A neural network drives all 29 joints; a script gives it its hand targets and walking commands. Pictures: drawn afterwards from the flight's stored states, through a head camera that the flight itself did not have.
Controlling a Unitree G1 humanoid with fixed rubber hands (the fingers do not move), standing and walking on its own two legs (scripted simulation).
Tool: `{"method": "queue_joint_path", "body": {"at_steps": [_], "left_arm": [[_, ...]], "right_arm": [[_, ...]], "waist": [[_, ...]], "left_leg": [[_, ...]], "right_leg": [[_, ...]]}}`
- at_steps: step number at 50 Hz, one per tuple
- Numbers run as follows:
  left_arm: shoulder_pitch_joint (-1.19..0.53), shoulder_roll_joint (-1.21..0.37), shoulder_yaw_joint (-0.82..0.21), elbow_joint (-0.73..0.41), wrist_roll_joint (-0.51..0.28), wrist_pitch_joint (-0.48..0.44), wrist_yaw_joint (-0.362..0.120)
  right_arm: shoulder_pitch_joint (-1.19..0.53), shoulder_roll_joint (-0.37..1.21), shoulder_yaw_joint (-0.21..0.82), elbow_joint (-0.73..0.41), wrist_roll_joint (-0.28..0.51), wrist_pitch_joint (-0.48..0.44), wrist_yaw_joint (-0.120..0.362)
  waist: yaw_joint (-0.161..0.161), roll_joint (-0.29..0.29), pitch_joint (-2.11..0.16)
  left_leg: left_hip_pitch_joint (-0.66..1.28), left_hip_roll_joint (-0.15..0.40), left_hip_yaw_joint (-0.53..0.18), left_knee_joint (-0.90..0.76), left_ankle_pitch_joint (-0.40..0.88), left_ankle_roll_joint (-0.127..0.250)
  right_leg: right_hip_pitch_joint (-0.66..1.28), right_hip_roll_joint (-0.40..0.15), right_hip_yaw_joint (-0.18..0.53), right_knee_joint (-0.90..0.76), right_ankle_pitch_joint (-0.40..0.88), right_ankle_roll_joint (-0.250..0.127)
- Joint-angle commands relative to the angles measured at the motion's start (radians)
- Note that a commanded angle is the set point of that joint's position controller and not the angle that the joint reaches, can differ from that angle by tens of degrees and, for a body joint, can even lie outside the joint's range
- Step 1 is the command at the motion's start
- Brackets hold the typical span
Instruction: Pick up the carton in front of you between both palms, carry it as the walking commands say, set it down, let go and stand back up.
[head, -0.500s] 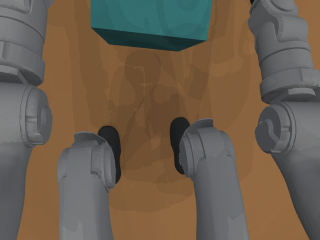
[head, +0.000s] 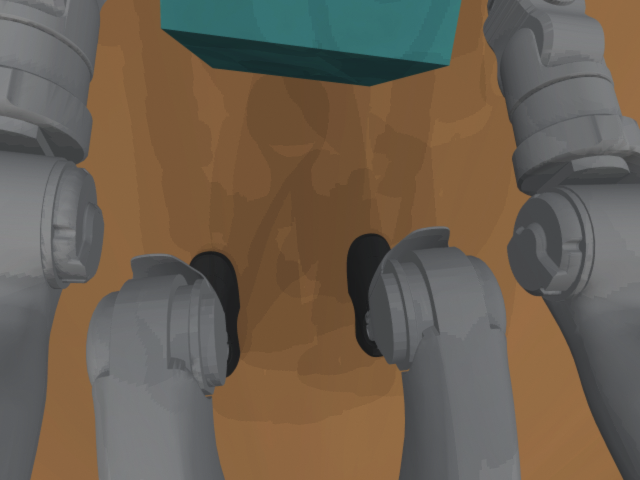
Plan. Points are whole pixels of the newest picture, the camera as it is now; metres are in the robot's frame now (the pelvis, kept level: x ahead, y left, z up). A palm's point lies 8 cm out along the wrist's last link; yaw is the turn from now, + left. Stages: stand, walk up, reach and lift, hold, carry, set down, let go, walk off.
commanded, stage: reach and lift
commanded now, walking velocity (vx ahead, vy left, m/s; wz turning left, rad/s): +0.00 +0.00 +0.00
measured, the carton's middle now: out of the picture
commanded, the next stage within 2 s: none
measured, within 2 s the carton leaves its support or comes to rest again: leaves its support in 0.60 s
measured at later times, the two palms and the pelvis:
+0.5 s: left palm out of the picture +0.59 +0.12 -0.17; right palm out of the picture +0.55 -0.19 -0.17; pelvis +0.00 +0.00 -0.01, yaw +1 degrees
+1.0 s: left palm out of the picture +0.52 +0.13 +0.02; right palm out of the picture +0.50 -0.17 +0.02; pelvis -0.02 +0.00 +0.08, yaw +1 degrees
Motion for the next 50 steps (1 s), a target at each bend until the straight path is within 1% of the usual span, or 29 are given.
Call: {"method": "queue_joint_path", "body": {"at_steps": [1, 5, 8, 10, 11, 12, 13, 14, 15, 16, 17, 19, 20, 22, 25, 27, 30, 32, 33, 34, 35, 36, 37, 38, 39, 41, 43, 46, 50], "left_arm": [[-0.27, 0.085, 0.031, -0.087, 0.019, -0.017, 0.005], [-0.314, 0.066, 0.021, -0.1, 0.02, -0.012, 0.006], [-0.365, -0.011, -0.016, -0.107, 0.003, -0.004, -0.003], [-0.383, -0.071, -0.015, -0.102, 0.015, 0.003, -0.013], [-0.393, -0.132, -0.011, -0.102, 0.032, 0.009, -0.024], [-0.388, -0.159, 0.018, -0.099, 0.064, 0.014, -0.031], [-0.445, -0.362, -0.026, -0.123, 0.066, 0.024, -0.07], [-0.474, -0.556, -0.042, -0.108, 0.078, 0.036, -0.118], [-0.464, -0.704, -0.03, -0.109, 0.098, 0.051, -0.162], [-0.455, -0.817, -0.025, -0.126, 0.103, 0.062, -0.201], [-0.432, -0.893, -0.014, -0.142, 0.107, 0.072, -0.231], [-0.405, -0.98, 0.001, -0.184, 0.114, 0.093, -0.268], [-0.397, -1.001, 0.003, -0.196, 0.114, 0.103, -0.28], [-0.382, -1.024, -0.018, -0.221, 0.104, 0.115, -0.289], [-0.395, -1.087, -0.07, -0.28, 0.07, 0.12, -0.283], [-0.42, -1.14, -0.112, -0.344, 0.039, 0.123, -0.274], [-0.472, -1.224, -0.179, -0.522, -0.002, 0.132, -0.25], [-0.495, -1.282, -0.212, -0.639, -0.011, 0.15, -0.236], [-0.493, -1.306, -0.218, -0.687, -0.003, 0.162, -0.23], [-0.491, -1.326, -0.236, -0.728, 0.005, 0.174, -0.218], [-0.474, -1.337, -0.247, -0.74, 0.016, 0.188, -0.21], [-0.437, -1.348, -0.244, -0.719, 0.03, 0.202, -0.208], [-0.383, -1.366, -0.228, -0.669, 0.047, 0.215, -0.212], [-0.318, -1.383, -0.192, -0.604, 0.071, 0.227, -0.219], [-0.272, -1.396, -0.156, -0.555, 0.097, 0.234, -0.225], [-0.224, -1.401, -0.048, -0.453, 0.179, 0.243, -0.239], [-0.198, -1.382, 0.048, -0.361, 0.25, 0.252, -0.248], [-0.191, -1.364, 0.144, -0.304, 0.318, 0.256, -0.257], [-0.203, -1.356, 0.197, -0.296, 0.36, 0.261, -0.266]], "right_arm": [[-0.232, -0.122, -0.01, -0.099, -0.003, -0.016, 0.003], [-0.277, -0.111, 0.007, -0.113, 0.011, -0.011, 0.006], [-0.318, -0.055, 0.032, -0.112, 0.019, -0.005, 0.016], [-0.333, -0.005, 0.022, -0.102, -0.007, 0.0, 0.023], [-0.352, 0.055, 0.02, -0.107, -0.025, 0.005, 0.034], [-0.357, 0.109, 0.01, -0.101, -0.046, 0.013, 0.046], [-0.434, 0.311, 0.062, -0.14, -0.052, 0.026, 0.086], [-0.504, 0.494, 0.088, -0.143, -0.065, 0.044, 0.137], [-0.532, 0.635, 0.098, -0.159, -0.084, 0.063, 0.185], [-0.54, 0.746, 0.109, -0.178, -0.096, 0.084, 0.228], [-0.537, 0.812, 0.114, -0.197, -0.103, 0.103, 0.264], [-0.527, 0.89, 0.127, -0.23, -0.108, 0.135, 0.313], [-0.521, 0.909, 0.138, -0.242, -0.106, 0.147, 0.328], [-0.5, 0.945, 0.168, -0.27, -0.089, 0.164, 0.343], [-0.519, 1.002, 0.219, -0.337, -0.025, 0.167, 0.346], [-0.559, 1.035, 0.266, -0.405, 0.02, 0.168, 0.341], [-0.582, 1.09, 0.342, -0.539, 0.063, 0.183, 0.319], [-0.575, 1.122, 0.378, -0.626, 0.07, 0.206, 0.311], [-0.567, 1.132, 0.389, -0.665, 0.07, 0.218, 0.312], [-0.561, 1.16, 0.406, -0.698, 0.066, 0.229, 0.3], [-0.553, 1.152, 0.409, -0.717, 0.054, 0.239, 0.293], [-0.532, 1.16, 0.408, -0.703, 0.035, 0.25, 0.29], [-0.497, 1.173, 0.395, -0.666, 0.015, 0.261, 0.292], [-0.448, 1.195, 0.379, -0.615, -0.013, 0.27, 0.298], [-0.413, 1.213, 0.358, -0.574, -0.038, 0.276, 0.305], [-0.378, 1.221, 0.272, -0.483, -0.109, 0.285, 0.321], [-0.352, 1.216, 0.177, -0.405, -0.188, 0.294, 0.326], [-0.337, 1.203, 0.093, -0.366, -0.261, 0.3, 0.329], [-0.349, 1.215, 0.058, -0.361, -0.298, 0.306, 0.335]], "waist": [[-0.039, 0.095, -1.25], [-0.037, 0.098, -1.232], [-0.044, 0.101, -1.202], [-0.051, 0.102, -1.167], [-0.051, 0.103, -1.144], [-0.035, 0.096, -1.123], [-0.028, 0.088, -1.113], [-0.025, 0.089, -1.09], [-0.025, 0.089, -1.058], [-0.025, 0.087, -1.027], [-0.021, 0.089, -1.012], [-0.01, 0.085, -1.005], [-0.008, 0.077, -1.004], [-0.007, 0.069, -1.034], [-0.01, 0.081, -1.173], [-0.016, 0.086, -1.347], [-0.022, 0.087, -1.75], [-0.027, 0.082, -2.012], [-0.022, 0.085, -2.123], [-0.015, 0.094, -2.207], [-0.017, 0.101, -2.224], [-0.015, 0.1, -2.171], [-0.013, 0.098, -2.057], [-0.007, 0.091, -1.924], [-0.004, 0.086, -1.814], [0.001, 0.077, -1.589], [-0.005, 0.07, -1.428], [-0.003, 0.063, -1.371], [0.011, 0.053, -1.416]], "left_leg": [[0.603, -0.003, 0.071, -0.155, 0.415, 0.001], [0.623, -0.002, 0.067, -0.167, 0.375, 0.003], [0.632, -0.009, 0.068, -0.177, 0.337, 0.003], [0.636, -0.018, 0.07, -0.179, 0.314, 0.002], [0.639, -0.024, 0.07, -0.177, 0.306, 0.005], [0.647, -0.029, 0.075, -0.177, 0.298, 0.006], [0.639, -0.043, 0.074, -0.171, 0.296, 0.013], [0.624, -0.052, 0.081, -0.168, 0.291, 0.015], [0.602, -0.061, 0.091, -0.165, 0.279, 0.017], [0.576, -0.067, 0.097, -0.16, 0.279, 0.022], [0.558, -0.068, 0.102, -0.155, 0.278, 0.026], [0.513, -0.071, 0.11, -0.153, 0.27, 0.035], [0.494, -0.071, 0.111, -0.154, 0.269, 0.039], [0.49, -0.071, 0.114, -0.15, 0.276, 0.044], [0.553, -0.072, 0.117, -0.138, 0.366, 0.048], [0.638, -0.076, 0.119, -0.132, 0.458, 0.047], [0.815, -0.087, 0.124, -0.136, 0.631, 0.04], [0.9, -0.096, 0.128, -0.151, 0.727, 0.033], [0.952, -0.1, 0.126, -0.166, 0.751, 0.033], [0.994, -0.108, 0.134, -0.179, 0.752, 0.025], [1.004, -0.111, 0.136, -0.199, 0.728, 0.02], [0.978, -0.114, 0.141, -0.226, 0.687, 0.017], [0.932, -0.116, 0.141, -0.256, 0.643, 0.014], [0.894, -0.12, 0.14, -0.284, 0.619, 0.015], [0.835, -0.121, 0.143, -0.312, 0.557, 0.011], [0.68, -0.121, 0.147, -0.376, 0.377, 0.01], [0.58, -0.123, 0.141, -0.441, 0.248, 0.018], [0.56, -0.129, 0.141, -0.507, 0.178, 0.027], [0.595, -0.13, 0.145, -0.572, 0.144, 0.033]], "right_leg": [[0.588, 0.009, -0.075, -0.158, 0.488, 0.009], [0.554, 0.007, -0.081, -0.169, 0.425, 0.009], [0.55, 0.015, -0.086, -0.175, 0.384, 0.003], [0.561, 0.023, -0.089, -0.177, 0.364, 0.0], [0.565, 0.029, -0.088, -0.177, 0.356, 0.0], [0.563, 0.033, -0.089, -0.176, 0.344, 0.003], [0.574, 0.047, -0.087, -0.177, 0.334, -0.002], [0.565, 0.057, -0.087, -0.175, 0.328, -0.006], [0.545, 0.064, -0.089, -0.17, 0.313, -0.009], [0.522, 0.07, -0.09, -0.163, 0.305, -0.011], [0.503, 0.071, -0.093, -0.156, 0.299, -0.014], [0.488, 0.071, -0.092, -0.151, 0.29, -0.021], [0.487, 0.069, -0.091, -0.148, 0.294, -0.024], [0.505, 0.069, -0.092, -0.142, 0.313, -0.027], [0.554, 0.076, -0.093, -0.132, 0.409, -0.024], [0.616, 0.08, -0.097, -0.127, 0.502, -0.019], [0.778, 0.088, -0.107, -0.131, 0.681, -0.013], [0.873, 0.098, -0.114, -0.139, 0.792, -0.011], [0.869, 0.105, -0.12, -0.15, 0.794, -0.009], [0.856, 0.117, -0.128, -0.168, 0.773, -0.004], [0.854, 0.121, -0.131, -0.19, 0.742, -0.005], [0.838, 0.124, -0.134, -0.218, 0.701, -0.005], [0.795, 0.125, -0.136, -0.246, 0.655, -0.003], [0.73, 0.125, -0.139, -0.274, 0.618, 0.004], [0.68, 0.123, -0.14, -0.302, 0.552, 0.008], [0.586, 0.122, -0.136, -0.357, 0.387, 0.003], [0.524, 0.122, -0.132, -0.417, 0.265, -0.008], [0.523, 0.124, -0.126, -0.488, 0.195, -0.02], [0.58, 0.126, -0.122, -0.551, 0.166, -0.024]]}}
